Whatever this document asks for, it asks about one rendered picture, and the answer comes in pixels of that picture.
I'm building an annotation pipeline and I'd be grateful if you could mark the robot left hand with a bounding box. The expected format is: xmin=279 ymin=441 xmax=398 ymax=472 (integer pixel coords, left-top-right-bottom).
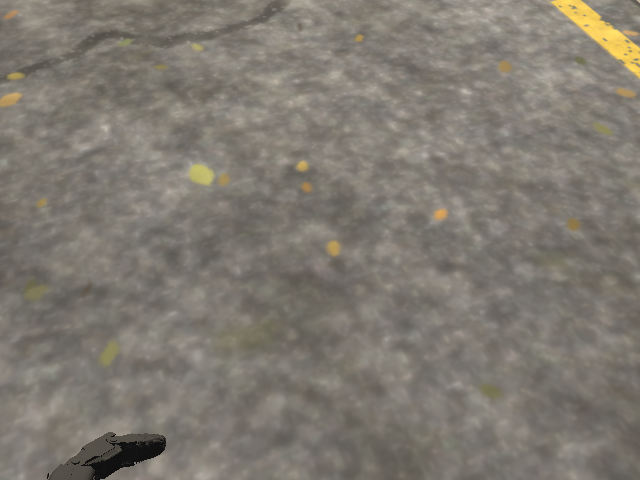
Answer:
xmin=47 ymin=432 xmax=166 ymax=480

